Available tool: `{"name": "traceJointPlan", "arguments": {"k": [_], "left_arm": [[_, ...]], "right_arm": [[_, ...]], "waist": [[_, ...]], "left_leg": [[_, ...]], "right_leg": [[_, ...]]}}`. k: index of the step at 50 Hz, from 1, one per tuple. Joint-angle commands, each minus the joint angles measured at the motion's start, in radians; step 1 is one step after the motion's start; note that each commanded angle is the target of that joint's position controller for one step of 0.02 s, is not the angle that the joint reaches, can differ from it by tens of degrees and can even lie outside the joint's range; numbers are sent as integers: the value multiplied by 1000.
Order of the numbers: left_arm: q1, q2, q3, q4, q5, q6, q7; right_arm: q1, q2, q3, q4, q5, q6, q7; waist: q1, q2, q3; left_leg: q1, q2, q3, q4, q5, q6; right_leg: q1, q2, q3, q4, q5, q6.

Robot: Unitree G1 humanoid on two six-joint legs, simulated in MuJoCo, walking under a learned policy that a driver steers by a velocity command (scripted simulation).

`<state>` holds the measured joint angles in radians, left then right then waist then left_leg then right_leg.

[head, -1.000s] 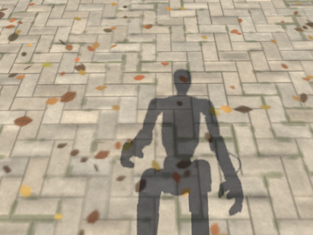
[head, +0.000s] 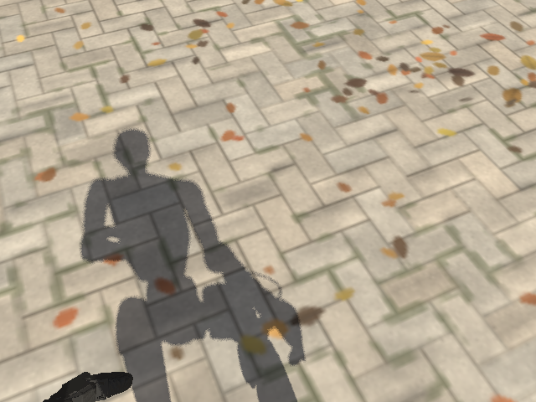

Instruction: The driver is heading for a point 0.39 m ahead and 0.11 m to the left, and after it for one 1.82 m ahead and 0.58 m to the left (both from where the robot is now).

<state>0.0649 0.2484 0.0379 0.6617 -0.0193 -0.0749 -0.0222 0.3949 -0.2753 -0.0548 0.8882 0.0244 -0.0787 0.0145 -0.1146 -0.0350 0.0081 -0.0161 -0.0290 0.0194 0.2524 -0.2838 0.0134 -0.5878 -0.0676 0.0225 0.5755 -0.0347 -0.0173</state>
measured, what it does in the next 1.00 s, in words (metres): walks ahead, turning left: right foot, then left foot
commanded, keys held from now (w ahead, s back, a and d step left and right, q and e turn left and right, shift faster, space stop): w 0.02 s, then w+q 0.38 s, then q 0.58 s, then no key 0.02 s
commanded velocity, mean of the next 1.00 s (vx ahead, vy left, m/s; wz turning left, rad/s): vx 0.31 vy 0.00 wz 0.43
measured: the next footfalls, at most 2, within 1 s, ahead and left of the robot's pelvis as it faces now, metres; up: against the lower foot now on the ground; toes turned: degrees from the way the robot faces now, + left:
right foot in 0.08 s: +0.20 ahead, -0.13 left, +0.00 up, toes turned -1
left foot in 0.60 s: +0.44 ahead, +0.14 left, +0.00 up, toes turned +18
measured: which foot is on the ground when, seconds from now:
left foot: down 0.00-0.08, up 0.10-0.58, down 0.60-1.00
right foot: up 0.00-0.06, down 0.08-0.58, up 0.60-1.00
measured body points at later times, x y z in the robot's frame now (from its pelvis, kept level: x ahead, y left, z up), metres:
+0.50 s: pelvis +0.25 -0.02 +0.00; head +0.28 -0.02 +0.45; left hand +0.23 +0.26 -0.13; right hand +0.48 -0.23 -0.10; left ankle +0.40 +0.15 -0.70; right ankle +0.16 -0.13 -0.74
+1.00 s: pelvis +0.39 +0.02 -0.01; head +0.42 +0.04 +0.44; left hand +0.40 +0.34 -0.11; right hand +0.66 -0.16 -0.09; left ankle +0.41 +0.12 -0.74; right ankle +0.51 -0.10 -0.72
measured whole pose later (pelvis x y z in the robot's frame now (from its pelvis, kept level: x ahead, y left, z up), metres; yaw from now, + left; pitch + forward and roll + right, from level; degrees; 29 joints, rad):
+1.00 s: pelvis +0.39 +0.02 -0.01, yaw +30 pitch +4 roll -1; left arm 0.13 0.29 0.05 0.72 0.00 -0.01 0.03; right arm 0.17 -0.31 -0.08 0.63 0.01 0.04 -0.02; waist -0.03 -0.01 0.02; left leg -0.41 -0.13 -0.16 0.51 -0.14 0.05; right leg -0.51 0.00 0.12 0.76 -0.31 0.08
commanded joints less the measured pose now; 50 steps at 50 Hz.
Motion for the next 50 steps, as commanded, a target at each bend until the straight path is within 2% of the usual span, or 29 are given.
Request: {"name": "traceJointPlan", "arguments": {"k": [1,2,3,4,5,6,7,9,10,12,16,20,22,25,27,28,29,30,31,32,33,34,35,36,37,39,42,46,50], "left_arm": [[-68,90,26,-96,-4,-23,-11],[-9,109,37,-82,1,-26,-10],[118,150,60,-44,8,-26,-2],[300,218,83,-14,25,-25,10],[380,315,103,0,38,-15,14],[410,229,84,11,29,-12,12],[345,184,66,10,21,-15,12],[214,116,43,6,22,-20,5],[176,97,38,9,27,-29,1],[152,101,45,27,31,-45,0],[175,126,58,71,39,-54,15],[197,155,65,97,32,-44,29],[210,169,68,109,27,-30,39],[233,198,76,123,11,1,51],[209,225,84,114,-4,19,62],[192,233,88,107,-9,28,67],[175,221,83,99,-14,32,69],[217,181,67,84,13,22,65],[351,62,29,62,67,6,44],[328,141,34,64,33,-10,29],[203,179,46,37,-4,-8,28],[159,169,44,25,3,1,41],[151,171,47,35,19,17,55],[167,179,52,31,25,35,61],[181,174,54,31,29,47,63],[197,143,47,34,35,54,69],[160,130,40,26,36,60,75],[86,128,38,1,26,63,67],[83,138,43,-7,18,41,51]], "right_arm": [[-7,-188,-41,-38,6,4,-8],[-20,-193,-41,-39,9,10,-10],[-21,-176,-33,-40,7,12,-11],[-40,-127,-11,-68,-11,8,-11],[64,-11,25,-93,-17,-12,-10],[44,-96,5,-75,6,-26,-7],[-33,-155,-14,-96,26,-28,-6],[-102,-136,-18,-105,9,-14,-10],[-87,-124,-23,-99,4,2,-12],[-62,-79,-19,-92,7,27,-11],[-130,-63,-23,-123,1,40,-10],[-251,-40,-13,-162,-4,32,14],[-327,-26,-6,-200,-14,29,27],[-363,-36,-11,-248,-17,30,49],[-303,-74,-30,-256,-18,33,57],[-218,-105,-46,-242,-16,33,57],[-92,-154,-73,-212,-18,31,46],[-18,-243,-99,-205,-23,37,20],[-73,-327,-100,-237,-40,42,3],[-50,-284,-89,-277,-41,42,14],[-102,-230,-77,-284,-32,41,19],[-164,-187,-66,-283,-10,44,16],[-211,-155,-55,-291,-3,51,9],[-239,-153,-54,-300,-14,56,4],[-255,-159,-57,-308,-28,59,2],[-257,-176,-64,-309,-35,59,-7],[-244,-192,-70,-309,-22,73,-28],[-257,-189,-69,-324,-18,100,-45],[-243,-180,-67,-329,-19,112,-41]], "waist": [[55,137,29],[98,133,1],[161,110,-77],[241,38,-219],[207,-227,-348],[240,-186,-371],[227,-124,-213],[167,-62,-75],[134,-78,-43],[103,-68,-22],[103,-24,13],[144,-9,49],[165,4,84],[170,-26,57],[127,-62,0],[81,-65,-46],[12,-34,-112],[-9,98,-191],[125,313,-314],[47,183,-522],[31,102,-397],[64,42,-257],[94,31,-173],[128,62,-142],[146,84,-133],[157,104,-147],[141,116,-183],[114,162,-148],[100,204,-144]], "left_leg": [[1,283,-156,-10,376,152],[-11,268,-145,63,489,136],[-52,219,-111,212,595,112],[-227,163,-68,483,440,72],[-616,9,-13,853,-138,5],[-730,23,-140,1003,-295,8],[-789,70,-145,1039,-219,17],[-731,136,-116,955,-72,8],[-673,159,-124,921,-26,4],[-620,162,-123,903,31,-8],[-701,155,-153,780,194,-24],[-678,142,-87,556,361,-13],[-664,128,-37,460,375,-3],[-624,91,25,394,295,18],[-533,36,66,375,190,50],[-436,1,80,347,167,73],[-260,-34,76,247,270,105],[1,89,-102,244,663,164],[317,346,-490,357,1151,361],[345,417,-667,245,942,445],[243,357,-546,191,777,391],[94,302,-458,159,630,332],[-52,267,-408,124,549,299],[-172,242,-384,93,503,286],[-247,220,-366,75,498,279],[-296,192,-325,79,567,273],[-278,176,-339,95,470,253],[-305,141,-402,77,119,209],[-246,153,-476,131,162,195]], "right_leg": [[64,28,-25,-61,-47,-33],[175,50,-41,-103,-47,-51],[369,64,-48,-126,-37,-77],[660,-87,102,-90,-11,-138],[989,-348,516,-151,-103,-279],[961,-363,663,-238,-253,-299],[836,-328,511,-258,-253,-253],[596,-237,296,-329,-171,-202],[513,-206,222,-369,-127,-184],[433,-194,132,-423,-38,-186],[459,-191,-8,-448,97,-183],[490,-173,-125,-459,108,-151],[510,-177,-177,-418,242,-139],[592,-196,-210,-307,452,-117],[633,-199,-217,-175,663,-92],[630,-187,-221,-53,725,-75],[577,-144,-239,136,652,-38],[358,-79,-243,427,266,30],[-11,92,-146,796,-705,97],[-49,106,70,903,-703,87],[-103,65,83,872,-597,67],[-132,31,63,788,-506,64],[-99,5,61,721,-459,70],[-27,-4,67,671,-425,70],[26,5,57,636,-405,72],[65,24,44,541,-376,84],[59,41,60,426,-308,104],[84,65,76,273,-244,106],[151,86,72,108,-281,83]]}}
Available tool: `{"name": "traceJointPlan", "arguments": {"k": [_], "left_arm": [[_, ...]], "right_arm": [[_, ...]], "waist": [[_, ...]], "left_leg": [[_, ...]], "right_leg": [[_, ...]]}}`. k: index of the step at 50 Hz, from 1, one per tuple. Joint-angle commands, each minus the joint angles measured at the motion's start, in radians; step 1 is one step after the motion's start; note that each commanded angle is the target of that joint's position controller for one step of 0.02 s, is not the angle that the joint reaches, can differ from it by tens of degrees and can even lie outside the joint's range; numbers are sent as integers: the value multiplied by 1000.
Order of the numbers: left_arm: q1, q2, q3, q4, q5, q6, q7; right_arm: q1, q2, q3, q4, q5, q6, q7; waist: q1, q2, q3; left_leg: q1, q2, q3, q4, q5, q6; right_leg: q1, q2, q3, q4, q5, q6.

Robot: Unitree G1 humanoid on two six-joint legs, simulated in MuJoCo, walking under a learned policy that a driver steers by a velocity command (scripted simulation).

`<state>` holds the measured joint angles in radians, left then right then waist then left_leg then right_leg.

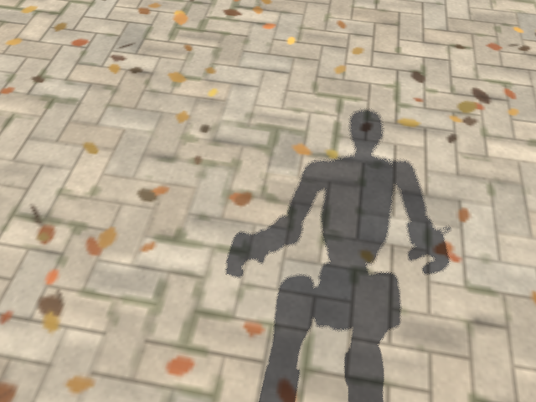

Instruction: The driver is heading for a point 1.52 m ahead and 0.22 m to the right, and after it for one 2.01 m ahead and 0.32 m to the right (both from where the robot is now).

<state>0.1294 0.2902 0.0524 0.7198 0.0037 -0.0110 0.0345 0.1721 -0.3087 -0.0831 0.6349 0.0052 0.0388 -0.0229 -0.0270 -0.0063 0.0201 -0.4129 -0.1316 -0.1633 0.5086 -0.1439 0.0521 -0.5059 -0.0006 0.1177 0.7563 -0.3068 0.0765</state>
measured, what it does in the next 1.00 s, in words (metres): steps on the spot: right foot, then left foot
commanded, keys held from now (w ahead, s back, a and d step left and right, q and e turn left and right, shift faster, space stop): no key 1.00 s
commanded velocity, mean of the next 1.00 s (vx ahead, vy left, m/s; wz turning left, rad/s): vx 0.01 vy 0.00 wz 0.13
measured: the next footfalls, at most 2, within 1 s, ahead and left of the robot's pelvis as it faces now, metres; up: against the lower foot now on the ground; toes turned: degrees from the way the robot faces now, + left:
right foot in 0.06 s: +0.09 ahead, -0.14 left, +0.00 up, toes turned +6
left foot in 0.38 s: +0.02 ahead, +0.12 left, +0.00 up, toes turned +2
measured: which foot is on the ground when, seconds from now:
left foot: down 0.00-0.06, up 0.08-0.36, down 0.38-1.00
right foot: up 0.00-0.04, down 0.06-1.00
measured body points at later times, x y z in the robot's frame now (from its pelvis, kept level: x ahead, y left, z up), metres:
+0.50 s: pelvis +0.01 -0.01 +0.00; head +0.02 +0.00 +0.45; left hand +0.11 +0.25 -0.11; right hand +0.18 -0.25 -0.10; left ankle -0.02 +0.11 -0.73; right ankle +0.05 -0.15 -0.73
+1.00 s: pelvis +0.02 +0.00 +0.00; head +0.02 +0.00 +0.45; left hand +0.06 +0.27 -0.13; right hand +0.14 -0.24 -0.13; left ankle -0.02 +0.11 -0.73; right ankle +0.05 -0.15 -0.73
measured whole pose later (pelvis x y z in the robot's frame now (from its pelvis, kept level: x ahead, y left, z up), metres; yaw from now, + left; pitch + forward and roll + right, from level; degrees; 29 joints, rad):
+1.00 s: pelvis +0.02 +0.00 +0.00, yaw +5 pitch -2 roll +0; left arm 0.21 0.24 0.05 0.95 0.00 0.00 0.04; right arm 0.24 -0.21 -0.03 0.84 -0.01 0.00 -0.02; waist 0.02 0.00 0.04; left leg -0.18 -0.03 -0.05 0.52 -0.32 0.01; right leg -0.23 -0.04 0.04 0.51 -0.25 0.05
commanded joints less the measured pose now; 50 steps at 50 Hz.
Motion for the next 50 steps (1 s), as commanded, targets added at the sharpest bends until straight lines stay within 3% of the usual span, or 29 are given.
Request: {"name": "traceJointPlan", "arguments": {"k": [1,2,3,4,5,6,7,8,9,12,14,16,18,19,20,21,22,23,25,28,37,50], "left_arm": [[41,94,30,-60,-5,-29,-12],[73,90,31,-51,-4,-35,-19],[86,119,40,-52,9,-37,-21],[66,184,49,-74,30,-31,-17],[59,213,58,-62,60,-26,-21],[39,167,49,-83,47,-30,-21],[16,141,43,-85,30,-30,-18],[-4,124,38,-89,16,-28,-17],[-11,111,33,-85,2,-26,-16],[-10,79,20,-72,6,-11,-15],[13,94,26,-62,5,0,-15],[49,120,33,-49,-1,8,-16],[55,109,25,-38,-16,8,-19],[91,98,20,-26,-14,-3,-22],[97,76,10,-30,9,-17,-30],[131,31,-1,-29,21,-31,-37],[65,57,0,-25,32,-33,-36],[26,73,6,-23,25,-31,-35],[23,68,7,-14,19,-18,-26],[45,58,7,8,14,-13,-20],[71,56,13,86,7,-10,-7],[94,56,17,203,0,2,10]], "right_arm": [[-25,-137,-33,-78,3,-3,-3],[-31,-124,-27,-79,8,1,-4],[4,-94,-17,-74,8,3,-6],[60,-35,0,-71,-8,2,-5],[23,-92,-18,-107,0,-12,-4],[27,-164,-39,-87,-10,-20,-5],[35,-174,-48,-61,0,-16,-4],[53,-144,-44,-34,1,-5,-9],[52,-119,-37,-31,-3,4,-11],[19,-34,-6,-37,5,9,-5],[-27,-2,10,-49,2,5,2],[-27,-26,3,-43,11,3,6],[20,-31,1,-13,5,-1,10],[22,-56,0,-15,-6,-2,8],[39,-109,-7,-23,-17,-2,1],[9,-125,-11,0,-23,-1,2],[-15,-53,2,-12,-23,-7,12],[-14,-27,11,-4,-32,-14,16],[-10,-42,11,6,-28,-28,16],[15,-29,18,24,-23,-40,10],[35,-15,24,65,-18,-49,6],[74,-3,26,174,-11,-53,-1]], "waist": [[24,178,-163],[47,175,-162],[42,134,-160],[-5,-87,-164],[-8,-317,-93],[13,-219,-95],[7,-147,-89],[-2,-106,-88],[2,-106,-80],[8,-150,-94],[42,-199,-109],[60,-218,-111],[29,-188,-91],[38,-155,-98],[53,-46,-133],[110,144,-137],[61,124,-114],[48,100,-79],[44,97,-29],[48,87,-7],[45,28,-10],[44,16,-4]], "left_leg": [[161,251,-297,-95,67,144],[146,232,-287,-60,94,120],[98,190,-256,-3,16,74],[-7,75,-112,206,-275,9],[-150,-15,17,368,-497,-39],[-158,26,-27,546,-478,-72],[-171,25,-26,622,-421,-87],[-169,32,-19,655,-385,-107],[-177,38,-20,673,-350,-123],[-79,74,65,472,-303,-149],[23,108,118,276,-316,-152],[89,107,144,122,-261,-143],[213,101,159,-147,-43,-105],[301,136,105,-177,46,-75],[392,238,8,-130,245,-38],[320,271,-13,-78,191,24],[233,248,-13,-102,32,38],[201,226,-3,-115,-46,19],[156,207,10,-119,-70,-6],[135,199,17,-114,-72,-14],[149,181,32,-103,-42,-13],[169,155,69,-101,14,-23]], "right_leg": [[117,19,-36,-153,21,-24],[199,15,-55,-282,108,-42],[292,-61,-5,-365,189,-74],[374,-277,198,-420,341,-156],[303,-397,407,-459,466,-327],[300,-392,395,-450,468,-366],[311,-335,291,-419,473,-326],[327,-280,216,-398,465,-286],[337,-267,187,-388,497,-279],[347,-191,66,-381,520,-260],[358,-181,51,-372,509,-263],[375,-200,82,-359,482,-277],[333,-184,78,-340,432,-243],[281,-175,80,-342,369,-194],[215,-133,28,-283,272,-136],[226,-52,-67,-302,109,-80],[285,-45,-80,-290,101,-41],[289,-41,-84,-286,119,-33],[287,-40,-83,-279,147,-40],[295,-43,-79,-285,155,-46],[317,-47,-78,-290,188,-31],[334,-46,-81,-298,220,-36]]}}
Velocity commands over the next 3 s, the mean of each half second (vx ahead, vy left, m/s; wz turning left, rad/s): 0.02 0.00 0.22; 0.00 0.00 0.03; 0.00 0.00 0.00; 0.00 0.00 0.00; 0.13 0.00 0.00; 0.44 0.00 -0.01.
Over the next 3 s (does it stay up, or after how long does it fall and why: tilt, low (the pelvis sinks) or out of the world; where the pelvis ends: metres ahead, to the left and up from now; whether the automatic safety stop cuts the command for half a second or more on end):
stays up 0.32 0.04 -0.01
